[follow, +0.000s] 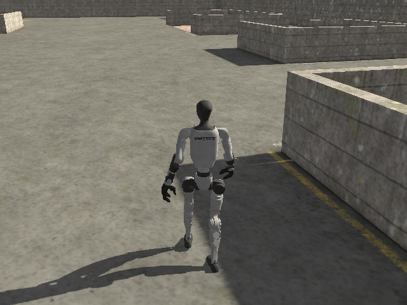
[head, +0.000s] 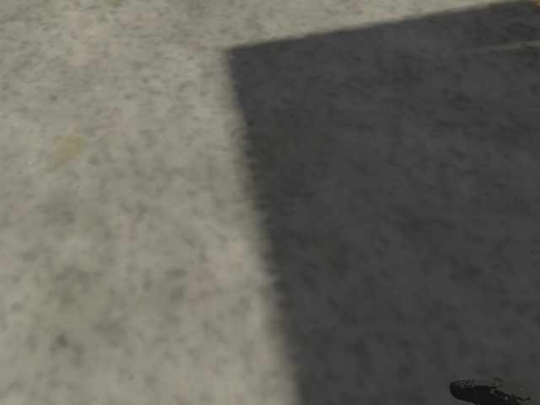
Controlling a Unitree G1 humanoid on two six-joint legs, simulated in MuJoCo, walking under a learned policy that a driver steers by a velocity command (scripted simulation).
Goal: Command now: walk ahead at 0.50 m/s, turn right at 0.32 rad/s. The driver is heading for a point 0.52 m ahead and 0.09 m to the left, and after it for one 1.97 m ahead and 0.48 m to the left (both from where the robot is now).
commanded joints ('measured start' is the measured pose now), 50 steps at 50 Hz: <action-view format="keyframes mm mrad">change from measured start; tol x32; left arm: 1 -10 162 31 -39 5 -19 7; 23 -459 43 -47 -206 11 -12 -33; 28 -50 216 9 -139 54 -50 13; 50 -29 131 15 -11 10 -35 10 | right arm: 1 95 -129 -41 -29 4 -30 -13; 29 467 -57 -73 71 55 -25 -23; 50 -38 -48 -58 -73 -8 40 53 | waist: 1 -98 -110 -58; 4 -152 247 -344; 17 -115 54 22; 29 -16 -333 -281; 50 -59 -120 47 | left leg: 1 255 -62 27 -88 -73 60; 5 773 387 -767 -299 -336 301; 10 448 180 -278 -376 24 208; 24 450 139 -261 -309 196 195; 30 -96 -47 -71 568 -450 106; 50 10 -15 144 51 -115 125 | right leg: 1 -27 -264 120 152 876 -36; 3 -208 -168 27 577 595 4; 4 -505 14 -88 879 -131 46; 26 -246 -136 -210 152 194 104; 30 92 -574 418 -64 -237 -71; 50 42 -428 -412 -30 768 9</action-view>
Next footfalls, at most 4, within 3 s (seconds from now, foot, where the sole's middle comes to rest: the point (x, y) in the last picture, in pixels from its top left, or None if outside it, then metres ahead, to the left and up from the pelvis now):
0.06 left None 0.20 0.11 -0.77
0.54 right None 0.43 -0.09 -0.77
1.08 left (242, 328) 0.63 0.19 -0.77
1.64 right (259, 224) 0.97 0.18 -0.77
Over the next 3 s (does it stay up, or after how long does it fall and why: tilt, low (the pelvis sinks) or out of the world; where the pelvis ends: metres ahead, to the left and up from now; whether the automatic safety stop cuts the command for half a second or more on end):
stays up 1.10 0.28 0.00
